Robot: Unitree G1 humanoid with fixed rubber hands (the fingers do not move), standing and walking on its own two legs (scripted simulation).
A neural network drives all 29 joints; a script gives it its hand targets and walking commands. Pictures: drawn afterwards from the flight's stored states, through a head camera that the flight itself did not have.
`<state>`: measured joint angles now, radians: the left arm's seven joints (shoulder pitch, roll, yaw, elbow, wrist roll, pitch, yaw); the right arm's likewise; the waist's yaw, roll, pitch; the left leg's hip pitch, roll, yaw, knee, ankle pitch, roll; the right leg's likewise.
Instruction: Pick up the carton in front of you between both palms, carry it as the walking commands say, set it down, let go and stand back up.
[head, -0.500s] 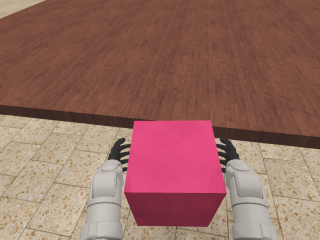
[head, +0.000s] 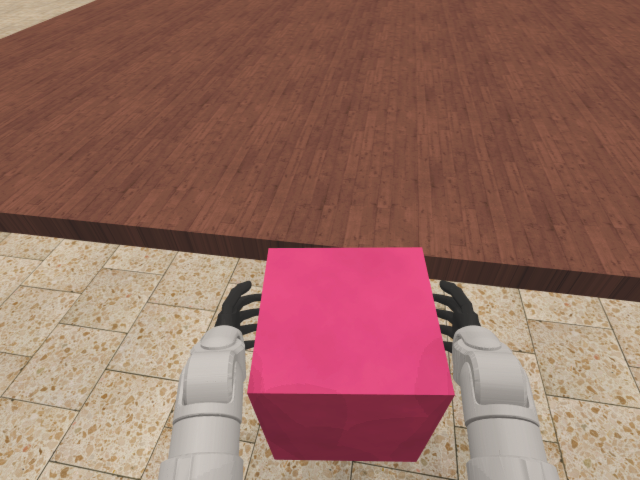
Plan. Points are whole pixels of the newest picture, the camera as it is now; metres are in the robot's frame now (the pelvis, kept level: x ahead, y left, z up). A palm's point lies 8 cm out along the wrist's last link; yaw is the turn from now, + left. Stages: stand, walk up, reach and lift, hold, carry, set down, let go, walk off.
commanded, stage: hold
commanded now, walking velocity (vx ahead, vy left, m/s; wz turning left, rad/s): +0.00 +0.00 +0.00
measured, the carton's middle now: (344, 358) +0.29 +0.00 -0.03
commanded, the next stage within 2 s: carry in 0.08 s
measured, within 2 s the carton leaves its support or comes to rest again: neither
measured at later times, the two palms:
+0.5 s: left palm (235, 265) +0.38 +0.15 +0.08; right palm (449, 271) +0.37 -0.15 +0.07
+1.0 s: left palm (238, 168) +0.67 +0.20 +0.05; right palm (388, 165) +0.66 -0.10 +0.06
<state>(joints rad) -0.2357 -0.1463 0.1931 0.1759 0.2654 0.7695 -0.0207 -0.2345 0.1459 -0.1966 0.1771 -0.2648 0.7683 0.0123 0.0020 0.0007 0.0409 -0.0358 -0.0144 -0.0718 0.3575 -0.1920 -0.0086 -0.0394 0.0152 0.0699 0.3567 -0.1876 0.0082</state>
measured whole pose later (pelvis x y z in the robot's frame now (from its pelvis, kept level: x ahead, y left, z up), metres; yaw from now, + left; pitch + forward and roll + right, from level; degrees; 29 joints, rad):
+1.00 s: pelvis +0.39 +0.06 -0.02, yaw -2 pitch +5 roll +1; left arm -0.18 -0.14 0.16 -0.32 0.09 1.23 0.09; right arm -0.20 0.14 -0.11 -0.28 -0.10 1.21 -0.10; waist 0.00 -0.03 -0.07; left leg -0.44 0.04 0.26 0.55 -0.20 0.09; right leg -0.31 -0.10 -0.05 1.11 -0.42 0.00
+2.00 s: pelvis +0.71 +0.06 +0.00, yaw +1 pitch +6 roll -1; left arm -0.70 -0.04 0.25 0.07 0.08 1.23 0.13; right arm -0.70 0.03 -0.28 0.07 -0.07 1.23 -0.13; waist 0.01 0.00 0.04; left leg -0.15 0.02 0.08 0.52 -0.33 -0.02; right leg -0.36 -0.04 -0.21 0.50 -0.15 -0.07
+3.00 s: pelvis +0.77 +0.11 -0.02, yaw +0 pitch +3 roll +0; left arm -0.63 -0.01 0.20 0.15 0.06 1.22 0.13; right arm -0.63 0.01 -0.20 0.15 -0.06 1.21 -0.12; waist 0.00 0.00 -0.07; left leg -0.33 0.00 0.09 0.60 -0.32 0.04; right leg -0.28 -0.05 -0.12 0.59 -0.35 0.00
